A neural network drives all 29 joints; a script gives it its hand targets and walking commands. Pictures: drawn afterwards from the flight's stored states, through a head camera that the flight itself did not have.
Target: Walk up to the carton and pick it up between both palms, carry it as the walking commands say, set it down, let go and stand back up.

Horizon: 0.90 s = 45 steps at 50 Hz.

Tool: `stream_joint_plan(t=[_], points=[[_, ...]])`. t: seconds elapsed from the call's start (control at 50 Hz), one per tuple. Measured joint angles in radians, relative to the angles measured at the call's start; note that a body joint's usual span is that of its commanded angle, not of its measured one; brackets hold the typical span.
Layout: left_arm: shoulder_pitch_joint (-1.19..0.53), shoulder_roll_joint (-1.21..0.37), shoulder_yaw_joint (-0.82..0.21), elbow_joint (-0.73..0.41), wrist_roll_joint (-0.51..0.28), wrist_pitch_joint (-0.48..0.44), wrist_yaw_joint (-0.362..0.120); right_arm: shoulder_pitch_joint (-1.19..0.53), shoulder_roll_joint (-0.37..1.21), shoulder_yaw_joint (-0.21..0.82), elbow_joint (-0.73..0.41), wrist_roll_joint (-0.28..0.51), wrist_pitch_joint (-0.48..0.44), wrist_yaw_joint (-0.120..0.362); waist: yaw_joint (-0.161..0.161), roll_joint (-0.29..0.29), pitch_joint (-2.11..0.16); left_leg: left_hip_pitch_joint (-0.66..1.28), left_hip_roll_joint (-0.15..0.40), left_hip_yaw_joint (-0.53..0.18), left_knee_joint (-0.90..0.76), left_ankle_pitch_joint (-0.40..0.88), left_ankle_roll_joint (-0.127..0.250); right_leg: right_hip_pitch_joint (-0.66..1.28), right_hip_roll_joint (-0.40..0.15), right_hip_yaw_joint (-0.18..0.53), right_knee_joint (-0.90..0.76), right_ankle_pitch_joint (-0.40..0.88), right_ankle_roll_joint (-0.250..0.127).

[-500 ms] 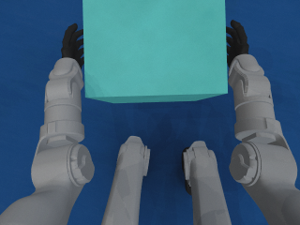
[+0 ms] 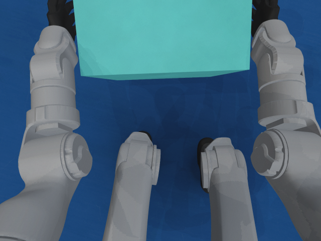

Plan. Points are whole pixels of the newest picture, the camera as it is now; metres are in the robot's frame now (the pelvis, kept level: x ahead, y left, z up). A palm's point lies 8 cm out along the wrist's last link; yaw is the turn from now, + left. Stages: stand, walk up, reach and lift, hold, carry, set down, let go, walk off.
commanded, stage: set down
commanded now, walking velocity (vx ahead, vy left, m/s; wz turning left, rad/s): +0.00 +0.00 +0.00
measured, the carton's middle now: (162, 31) +0.55 +0.07 -0.22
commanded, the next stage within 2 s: none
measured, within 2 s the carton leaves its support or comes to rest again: rests again in 0.92 s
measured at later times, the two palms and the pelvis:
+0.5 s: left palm (77, 26) +0.53 +0.25 -0.18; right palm (253, 26) +0.56 -0.13 -0.19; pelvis +0.01 +0.00 -0.04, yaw +0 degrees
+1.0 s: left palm (79, 33) +0.52 +0.26 -0.19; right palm (247, 32) +0.55 -0.13 -0.21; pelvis +0.00 +0.00 -0.05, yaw +0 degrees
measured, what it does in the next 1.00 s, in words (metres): stands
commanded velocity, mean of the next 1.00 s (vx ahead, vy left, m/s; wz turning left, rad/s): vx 0.00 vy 0.00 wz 0.00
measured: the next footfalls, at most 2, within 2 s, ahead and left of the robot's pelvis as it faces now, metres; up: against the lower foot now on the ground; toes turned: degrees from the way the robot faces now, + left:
none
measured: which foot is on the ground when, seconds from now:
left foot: down 0.00-1.00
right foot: down 0.00-1.00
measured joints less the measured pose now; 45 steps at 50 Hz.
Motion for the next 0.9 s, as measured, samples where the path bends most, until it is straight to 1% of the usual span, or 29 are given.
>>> stream_joint_plan(t=[0.16, 0.3, 0.46, 0.68, 0.9], points=[[-0.046, 0.027, -0.026, 0.028, -0.021, -0.015, 0.010, -0.040, -0.027, 0.025, 0.029, 0.033, -0.021, -0.012, -0.001, -0.002, 0.058, -0.038, 0.002, 0.005, 0.062, -0.012, 0.003, -0.035, 0.001, -0.003, 0.061, -0.015, 0.003], [-0.064, 0.049, -0.042, 0.062, -0.047, -0.035, 0.015, -0.072, -0.043, 0.060, 0.070, 0.052, -0.038, -0.027, 0.005, 0.007, 0.117, -0.036, 0.023, 0.020, 0.121, -0.040, 0.015, -0.036, 0.010, -0.001, 0.115, -0.035, 0.006], [-0.072, 0.066, -0.076, 0.080, -0.088, -0.058, 0.026, -0.064, -0.059, 0.099, 0.060, 0.091, -0.052, -0.043, 0.005, 0.012, 0.134, -0.038, 0.032, 0.028, 0.163, -0.063, 0.017, -0.042, 0.009, -0.003, 0.161, -0.055, 0.006], [-0.074, 0.074, -0.074, 0.126, -0.074, -0.068, 0.018, -0.075, -0.050, 0.093, 0.114, 0.088, -0.065, -0.047, 0.008, -0.005, 0.139, -0.033, 0.037, 0.021, 0.169, -0.056, 0.006, -0.043, 0.007, -0.016, 0.172, -0.046, -0.010], [-0.109, 0.089, -0.082, 0.168, -0.080, -0.085, 0.016, -0.101, -0.062, 0.109, 0.145, 0.091, -0.080, -0.053, 0.008, 0.004, 0.198, -0.019, 0.045, 0.029, 0.191, -0.053, 0.014, -0.028, 0.002, -0.018, 0.194, -0.045, -0.010]])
